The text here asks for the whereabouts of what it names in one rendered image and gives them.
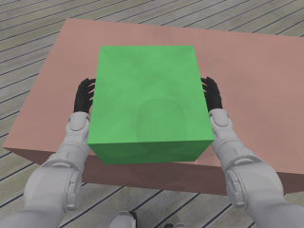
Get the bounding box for pedestal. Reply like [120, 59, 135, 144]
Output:
[2, 18, 304, 196]

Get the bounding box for robot left hand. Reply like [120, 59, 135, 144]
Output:
[73, 78, 96, 114]

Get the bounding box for carton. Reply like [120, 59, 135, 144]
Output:
[87, 46, 215, 165]

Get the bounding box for robot left shin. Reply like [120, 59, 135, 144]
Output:
[119, 211, 132, 217]

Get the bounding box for right robot upper arm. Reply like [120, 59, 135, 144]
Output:
[225, 161, 304, 228]

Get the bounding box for robot left thigh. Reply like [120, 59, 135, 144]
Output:
[108, 215, 136, 228]

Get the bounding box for robot right forearm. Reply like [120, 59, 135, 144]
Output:
[208, 108, 284, 197]

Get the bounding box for robot right hand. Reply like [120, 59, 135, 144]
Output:
[200, 76, 223, 112]

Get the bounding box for left robot upper arm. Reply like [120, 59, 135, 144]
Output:
[0, 166, 83, 228]

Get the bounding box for robot left forearm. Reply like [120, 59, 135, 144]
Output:
[23, 111, 90, 206]

